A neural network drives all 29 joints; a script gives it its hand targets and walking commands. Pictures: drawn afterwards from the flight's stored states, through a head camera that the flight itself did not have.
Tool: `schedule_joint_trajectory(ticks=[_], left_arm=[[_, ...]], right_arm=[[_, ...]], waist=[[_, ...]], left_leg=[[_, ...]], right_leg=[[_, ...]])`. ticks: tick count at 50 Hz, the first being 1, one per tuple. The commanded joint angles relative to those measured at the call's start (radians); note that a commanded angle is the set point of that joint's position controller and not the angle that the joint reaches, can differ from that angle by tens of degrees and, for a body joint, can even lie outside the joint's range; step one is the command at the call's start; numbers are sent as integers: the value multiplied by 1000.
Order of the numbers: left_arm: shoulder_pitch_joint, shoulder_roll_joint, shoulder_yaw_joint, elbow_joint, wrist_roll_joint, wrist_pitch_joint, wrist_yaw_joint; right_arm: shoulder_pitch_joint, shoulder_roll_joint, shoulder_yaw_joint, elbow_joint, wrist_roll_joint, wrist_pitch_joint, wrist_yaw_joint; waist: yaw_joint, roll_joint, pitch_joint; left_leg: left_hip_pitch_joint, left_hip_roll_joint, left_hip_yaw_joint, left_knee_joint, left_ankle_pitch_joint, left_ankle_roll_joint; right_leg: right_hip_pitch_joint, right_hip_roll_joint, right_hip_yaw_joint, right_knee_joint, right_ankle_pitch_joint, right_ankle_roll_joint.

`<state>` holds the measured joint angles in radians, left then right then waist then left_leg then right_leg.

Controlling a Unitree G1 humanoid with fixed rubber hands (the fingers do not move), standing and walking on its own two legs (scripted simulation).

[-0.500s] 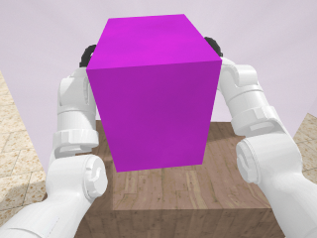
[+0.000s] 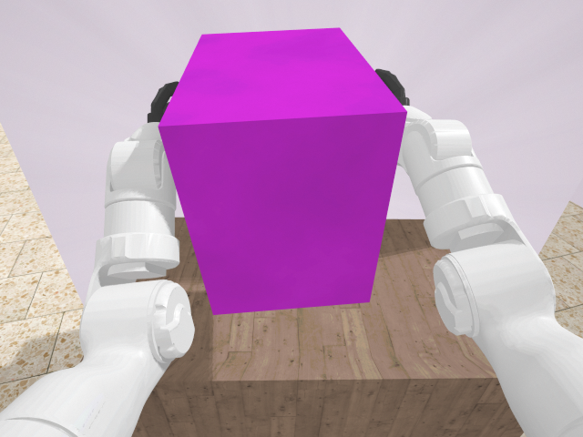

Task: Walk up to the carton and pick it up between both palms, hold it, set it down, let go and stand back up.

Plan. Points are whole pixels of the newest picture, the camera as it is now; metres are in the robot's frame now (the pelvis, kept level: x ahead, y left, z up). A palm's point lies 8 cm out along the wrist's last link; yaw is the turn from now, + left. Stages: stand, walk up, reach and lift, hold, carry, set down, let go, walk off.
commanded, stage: hold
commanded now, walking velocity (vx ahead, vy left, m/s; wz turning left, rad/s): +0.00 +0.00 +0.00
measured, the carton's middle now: (281, 160) +0.38 +0.00 +0.26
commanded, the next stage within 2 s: none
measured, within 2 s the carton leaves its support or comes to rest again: neither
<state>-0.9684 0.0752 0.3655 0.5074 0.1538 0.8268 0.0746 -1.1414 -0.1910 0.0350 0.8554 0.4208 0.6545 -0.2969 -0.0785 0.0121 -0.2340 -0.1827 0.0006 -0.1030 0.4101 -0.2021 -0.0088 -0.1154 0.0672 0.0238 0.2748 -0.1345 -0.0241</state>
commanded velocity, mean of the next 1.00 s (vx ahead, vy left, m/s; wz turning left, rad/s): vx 0.00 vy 0.00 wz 0.00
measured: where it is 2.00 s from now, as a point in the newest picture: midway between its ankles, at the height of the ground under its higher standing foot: outside the picture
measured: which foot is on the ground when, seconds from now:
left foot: down 0.00-1.00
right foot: down 0.00-1.00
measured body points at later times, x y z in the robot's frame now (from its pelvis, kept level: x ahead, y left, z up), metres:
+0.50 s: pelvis +0.00 +0.01 +0.00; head -0.09 +0.03 +0.44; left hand +0.39 +0.15 +0.29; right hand +0.38 -0.14 +0.32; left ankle +0.01 +0.12 -0.75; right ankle +0.01 -0.11 -0.75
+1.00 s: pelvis +0.00 +0.00 +0.00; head -0.10 +0.02 +0.44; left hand +0.39 +0.15 +0.30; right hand +0.38 -0.15 +0.32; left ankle +0.01 +0.12 -0.75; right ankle +0.01 -0.11 -0.75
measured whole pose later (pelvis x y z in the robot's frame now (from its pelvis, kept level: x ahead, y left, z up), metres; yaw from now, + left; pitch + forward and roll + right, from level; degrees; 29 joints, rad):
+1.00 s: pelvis +0.00 +0.00 +0.00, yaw +0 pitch -2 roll -2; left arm -0.96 0.06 0.38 0.48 0.17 0.84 0.08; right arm -1.14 -0.20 0.05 0.85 0.43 0.66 -0.29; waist -0.08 0.01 -0.23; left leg -0.16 0.00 -0.10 0.41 -0.21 -0.01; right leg -0.10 0.07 0.03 0.27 -0.14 -0.02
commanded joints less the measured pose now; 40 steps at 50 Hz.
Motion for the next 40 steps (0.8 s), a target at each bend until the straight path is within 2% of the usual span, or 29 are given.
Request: schedule_joint_trajectory(ticks=[1,6,7,13,16,18,21,22,23,24,25,29,30,32,34,36,40], left_arm=[[-930,-611,-354,-112,-144,-81,-146],[-912,-601,-356,-128,-142,-80,-152],[-915,-596,-342,-117,-135,-79,-154],[-913,-609,-366,-153,-144,-78,-150],[-908,-601,-362,-164,-138,-75,-147],[-912,-621,-385,-177,-144,-71,-147],[-914,-635,-405,-210,-159,-71,-141],[-902,-637,-408,-205,-159,-69,-140],[-906,-633,-403,-215,-156,-70,-138],[-908,-644,-420,-230,-164,-68,-137],[-907,-642,-418,-229,-166,-67,-136],[-885,-643,-409,-196,-150,-58,-141],[-888,-634,-394,-189,-141,-58,-142],[-911,-643,-407,-212,-148,-61,-141],[-924,-644,-407,-209,-152,-63,-141],[-925,-628,-384,-173,-137,-62,-142],[-918,-612,-367,-178,-138,-71,-141]], right_arm=[[-830,732,141,-306,163,-29,128],[-811,718,147,-312,173,-27,123],[-813,721,145,-301,170,-26,122],[-819,723,158,-341,183,-31,123],[-814,730,174,-347,195,-28,123],[-813,718,163,-351,192,-30,125],[-826,728,182,-398,203,-33,124],[-818,720,176,-394,202,-30,124],[-814,723,182,-391,203,-28,124],[-805,714,178,-393,206,-27,125],[-814,720,180,-406,204,-28,125],[-790,697,160,-364,189,-22,131],[-791,697,158,-343,186,-19,132],[-793,697,156,-333,188,-19,135],[-787,706,147,-317,180,-18,139],[-784,702,135,-277,168,-15,143],[-809,730,160,-313,182,-26,141]], waist=[[-9,35,-274],[-19,39,-292],[-11,32,-273],[-16,41,-307],[-4,33,-303],[-18,51,-296],[-16,51,-339],[-22,51,-323],[-15,47,-330],[-28,59,-339],[-22,55,-340],[-25,66,-283],[-17,56,-264],[-22,76,-286],[-27,69,-283],[-17,66,-244],[7,40,-299]], left_leg=[[55,-30,25,-56,137,-30],[74,-30,22,-43,191,-40],[68,-31,23,-47,178,-38],[78,-30,22,-39,205,-42],[88,-29,20,-33,232,-39],[88,-25,19,-37,229,-47],[103,-25,17,-24,265,-49],[105,-24,15,-24,271,-52],[108,-25,16,-23,274,-51],[113,-23,14,-23,275,-57],[110,-25,17,-22,270,-53],[89,-19,17,-37,241,-58],[83,-19,18,-44,226,-55],[85,-15,15,-43,233,-60],[75,-14,16,-47,216,-58],[60,-15,20,-58,183,-55],[79,-21,22,-44,221,-42]], right_leg=[[105,-6,17,-16,148,61],[132,-3,17,-8,211,64],[125,-6,14,-11,196,66],[136,0,12,-3,221,65],[141,2,10,1,245,67],[130,7,8,0,222,58],[143,12,8,4,248,59],[136,13,8,2,252,57],[143,13,8,3,252,59],[140,15,8,4,250,55],[138,13,9,1,245,57],[123,12,10,-7,201,46],[118,11,10,-9,182,46],[125,13,11,-4,179,41],[122,13,11,-6,164,42],[105,7,12,-14,132,41],[132,7,12,-5,193,53]])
